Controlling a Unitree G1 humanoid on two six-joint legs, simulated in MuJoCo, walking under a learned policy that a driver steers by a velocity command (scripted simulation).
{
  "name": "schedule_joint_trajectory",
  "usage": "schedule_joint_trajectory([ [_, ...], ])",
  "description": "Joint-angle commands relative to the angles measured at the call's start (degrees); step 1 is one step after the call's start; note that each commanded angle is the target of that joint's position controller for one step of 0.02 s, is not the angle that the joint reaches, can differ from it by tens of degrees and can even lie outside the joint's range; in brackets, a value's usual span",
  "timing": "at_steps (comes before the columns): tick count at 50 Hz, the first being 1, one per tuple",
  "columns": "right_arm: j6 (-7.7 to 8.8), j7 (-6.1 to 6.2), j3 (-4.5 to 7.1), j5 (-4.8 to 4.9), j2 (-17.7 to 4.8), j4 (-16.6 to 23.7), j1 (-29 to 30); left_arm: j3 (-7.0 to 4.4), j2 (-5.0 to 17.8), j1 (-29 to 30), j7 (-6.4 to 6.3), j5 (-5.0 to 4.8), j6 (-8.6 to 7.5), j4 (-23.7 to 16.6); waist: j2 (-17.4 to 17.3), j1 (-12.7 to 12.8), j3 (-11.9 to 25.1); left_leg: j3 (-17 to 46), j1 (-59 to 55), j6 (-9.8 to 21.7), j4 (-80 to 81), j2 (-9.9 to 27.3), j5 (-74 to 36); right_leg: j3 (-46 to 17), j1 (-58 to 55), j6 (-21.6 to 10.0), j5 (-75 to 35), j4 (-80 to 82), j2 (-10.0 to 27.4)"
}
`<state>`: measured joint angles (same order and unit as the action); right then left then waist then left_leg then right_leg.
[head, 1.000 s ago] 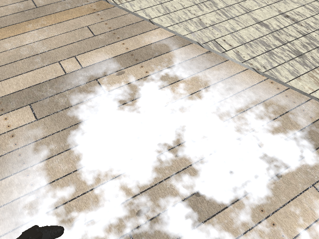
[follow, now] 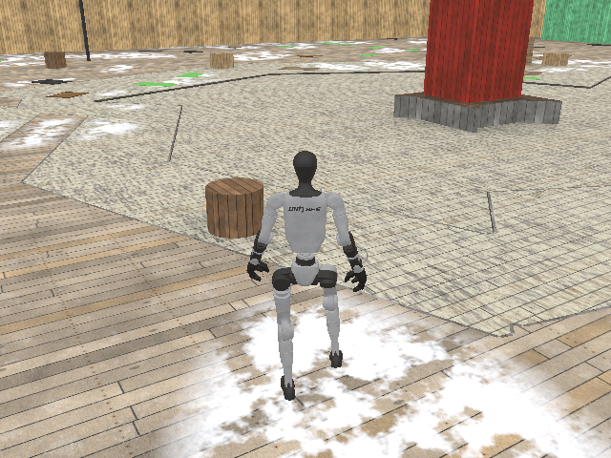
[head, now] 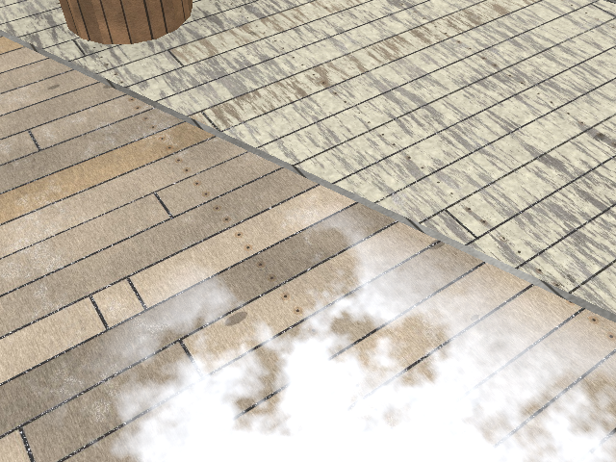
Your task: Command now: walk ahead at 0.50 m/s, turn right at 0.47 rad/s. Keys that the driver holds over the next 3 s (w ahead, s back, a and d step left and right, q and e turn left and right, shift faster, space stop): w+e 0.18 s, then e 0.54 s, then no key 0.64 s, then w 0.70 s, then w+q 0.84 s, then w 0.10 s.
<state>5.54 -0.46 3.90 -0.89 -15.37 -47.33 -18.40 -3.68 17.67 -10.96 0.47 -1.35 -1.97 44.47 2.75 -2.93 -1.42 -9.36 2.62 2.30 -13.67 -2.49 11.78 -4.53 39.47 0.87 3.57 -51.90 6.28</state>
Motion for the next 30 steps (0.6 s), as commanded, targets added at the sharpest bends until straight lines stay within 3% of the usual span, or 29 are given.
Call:
schedule_joint_trajectory([
  [1,0.83,0.72,1.91,0.40,-8.8,3.7,4.1,0.35,0.6,3.4,1.15,0.24,-0.72,-4.3,-4.5,0.4,-2.3,3.5,2.7,7.6,7.4,15.9,-16.8,1.9,-1.8,-0.6,-7.6,8.2,0.4],
  [4,-0.22,0.97,2.35,1.13,-10.0,1.9,1.0,0.65,0.4,8.7,2.11,0.13,-0.68,-7.2,-4.4,-1.4,-3.9,1.7,-3.1,7.0,6.0,17.7,-18.5,3.8,0.1,-2.1,-6.5,13.3,-0.1],
  [6,-1.25,1.08,2.63,1.66,-10.7,1.2,0.2,0.44,1.0,10.5,2.83,0.12,-0.59,-8.9,-4.4,-1.2,-4.1,0.5,-7.5,6.1,3.2,18.9,-23.3,5.3,1.0,-3.5,-2.4,15.4,-0.9],
  [8,-2.16,1.45,3.01,1.99,-12.0,1.2,0.9,-0.30,2.4,9.4,3.25,0.17,-0.34,-9.8,-6.2,0.6,-1.9,-1.3,-9.9,4.8,-2.9,19.0,-39.6,8.6,-3.7,-5.5,3.2,16.0,-4.0],
  [9,-2.64,1.72,3.24,2.13,-12.9,1.4,1.3,-1.00,3.6,6.7,3.26,0.19,-0.10,-9.6,-7.5,2.5,0.5,-2.0,-10.2,4.1,-8.3,18.8,-49.0,10.3,-8.4,-6.8,6.4,15.7,-6.2],
  [10,-3.29,2.04,3.26,2.13,-13.2,1.8,2.4,-2.34,5.8,0.0,3.04,0.26,0.01,-8.2,-7.5,6.5,3.8,-3.0,-8.6,2.9,-18.4,17.3,-55.5,11.5,-16.5,-8.2,6.7,17.3,-8.9],
  [11,-3.37,2.39,2.84,2.31,-12.6,2.4,3.3,-4.17,9.2,-9.0,2.18,0.55,0.11,-6.1,-5.6,11.4,8.3,-4.1,-1.1,0.1,-32.3,14.6,-49.9,9.4,-30.9,-10.4,-0.7,22.4,-10.0],
  [12,-2.42,2.08,1.02,-0.04,-6.7,5.2,-1.3,-5.80,16.4,-12.1,0.87,1.13,0.48,-5.8,8.0,8.2,14.8,-3.6,23.2,-4.4,-54.5,7.3,-9.6,-13.8,-54.0,-18.5,-14.6,20.4,4.6],
  [13,-0.49,1.16,-0.39,-0.35,-5.3,6.0,-2.8,-5.17,16.6,-10.4,0.97,1.43,-0.06,-8.5,9.9,6.6,25.5,9.1,34.6,-6.0,-68.4,-1.9,26.9,-39.5,-62.8,-27.8,-20.2,27.7,15.6],
  [14,0.35,0.51,0.96,1.83,-10.1,6.6,3.5,-3.86,12.2,-9.1,1.36,1.50,-0.40,-9.0,1.8,9.5,23.5,15.4,38.0,-4.7,-70.0,2.1,23.9,-31.0,-60.3,-24.4,-24.8,28.4,13.3],
  [15,0.67,0.60,0.63,2.51,-9.4,7.8,6.2,-3.32,10.2,-6.4,1.39,0.91,-0.79,-8.9,0.1,7.9,15.7,14.4,39.4,-3.8,-65.7,4.3,19.4,-22.2,-52.2,-21.7,-27.3,28.2,10.7],
  [16,0.20,1.53,0.67,0.87,-8.5,7.0,8.8,-2.62,7.8,-3.1,1.26,0.08,-0.53,-8.6,-6.1,5.9,8.7,12.6,38.0,-3.3,-60.4,6.5,15.5,-15.4,-43.6,-16.8,-26.2,29.9,6.4],
  [17,-0.51,1.96,1.01,0.61,-9.1,7.4,6.5,-2.71,7.9,-1.3,0.81,0.70,-0.55,-9.4,-1.4,3.4,7.6,13.5,34.2,-4.2,-58.9,7.3,13.2,-14.7,-36.5,-18.7,-30.2,30.9,7.1],
  [19,-2.10,2.06,1.36,0.37,-9.5,6.6,3.4,-2.68,7.6,1.6,0.66,1.41,-0.42,-10.4,0.4,1.0,6.6,13.6,28.3,-6.0,-54.8,7.2,11.4,-11.3,-28.0,-18.5,-32.6,32.7,4.4],
  [20,-2.47,2.24,1.10,0.38,-8.2,6.3,3.1,-2.88,8.2,2.0,0.28,1.61,-0.27,-10.2,-0.5,0.3,7.2,12.9,27.3,-6.5,-52.0,6.7,9.9,-9.6,-26.1,-17.7,-32.1,32.7,2.9],
  [22,-2.85,2.54,0.59,-0.04,-6.9,7.2,5.4,-3.13,9.0,0.7,-0.50,1.08,0.13,-9.6,-0.3,1.1,7.8,12.5,28.7,-7.7,-45.3,5.2,6.6,-8.9,-25.9,-16.8,-34.9,31.6,1.9],
  [24,-3.17,2.50,0.23,-0.03,-6.1,7.9,7.7,-3.24,9.5,0.2,-1.36,0.59,1.04,-9.3,1.0,1.7,9.4,13.0,27.6,-8.2,-39.5,4.2,2.1,-9.0,-26.0,-15.2,-31.0,30.6,1.0],
  [30,-3.43,1.51,0.37,0.77,-7.2,10.0,14.7,-3.13,9.3,0.0,-2.40,0.53,3.26,-9.3,4.2,4.0,8.2,15.3,25.1,-7.8,-26.5,1.3,-0.4,-16.5,-27.4,-12.8,-13.9,27.8,0.7],
])
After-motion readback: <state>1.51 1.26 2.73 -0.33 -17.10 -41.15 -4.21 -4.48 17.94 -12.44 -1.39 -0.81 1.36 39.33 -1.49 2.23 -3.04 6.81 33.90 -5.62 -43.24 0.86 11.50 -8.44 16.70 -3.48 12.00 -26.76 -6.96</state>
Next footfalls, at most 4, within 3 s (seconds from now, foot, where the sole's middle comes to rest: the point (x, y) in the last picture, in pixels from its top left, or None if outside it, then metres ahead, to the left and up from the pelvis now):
0.22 right None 0.29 -0.15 -0.78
0.70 left None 0.46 0.01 -0.78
1.06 right None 0.28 -0.18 -0.78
2.08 right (474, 381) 0.66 -0.40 -0.78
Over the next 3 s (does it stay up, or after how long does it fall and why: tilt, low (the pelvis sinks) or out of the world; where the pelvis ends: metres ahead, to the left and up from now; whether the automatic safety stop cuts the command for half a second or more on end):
stays up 1.05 -0.39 0.00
